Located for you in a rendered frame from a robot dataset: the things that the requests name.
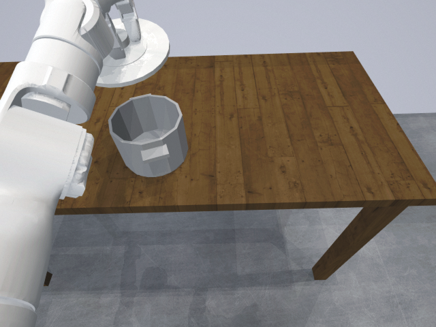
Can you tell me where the knob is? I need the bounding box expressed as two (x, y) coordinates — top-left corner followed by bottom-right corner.
(116, 29), (130, 49)

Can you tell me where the robot left upper arm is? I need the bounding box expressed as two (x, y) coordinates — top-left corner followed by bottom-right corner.
(0, 105), (94, 327)

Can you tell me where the robot left forearm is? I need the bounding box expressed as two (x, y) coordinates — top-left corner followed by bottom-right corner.
(0, 0), (114, 124)

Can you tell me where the table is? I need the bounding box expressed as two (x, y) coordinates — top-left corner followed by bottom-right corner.
(0, 51), (436, 286)

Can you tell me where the left robot hand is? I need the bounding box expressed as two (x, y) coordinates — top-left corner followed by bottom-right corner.
(106, 0), (141, 60)

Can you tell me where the lid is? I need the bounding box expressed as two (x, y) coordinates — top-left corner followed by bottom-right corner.
(96, 18), (170, 88)

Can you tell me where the pot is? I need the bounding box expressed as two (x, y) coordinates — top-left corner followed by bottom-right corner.
(108, 93), (188, 177)

